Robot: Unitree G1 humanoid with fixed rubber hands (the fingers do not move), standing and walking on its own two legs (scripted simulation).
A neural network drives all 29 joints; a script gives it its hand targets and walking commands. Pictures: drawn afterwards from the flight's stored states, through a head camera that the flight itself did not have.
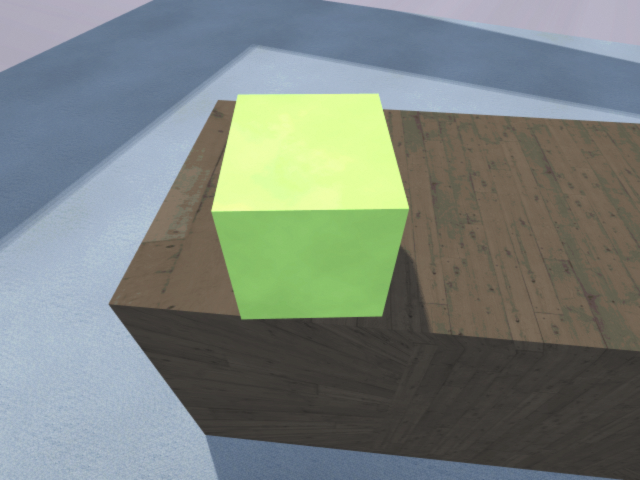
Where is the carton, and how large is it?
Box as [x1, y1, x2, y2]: [211, 94, 408, 318]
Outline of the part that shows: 238,95 211,211 241,318 381,315 408,211 408,206 378,94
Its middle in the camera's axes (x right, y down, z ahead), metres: -0.01 -0.04 +0.58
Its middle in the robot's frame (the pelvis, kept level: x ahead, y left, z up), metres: +0.48 +0.03 +0.07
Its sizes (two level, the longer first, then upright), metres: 0.253 0.214 0.228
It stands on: a pedestal, 0.71 m high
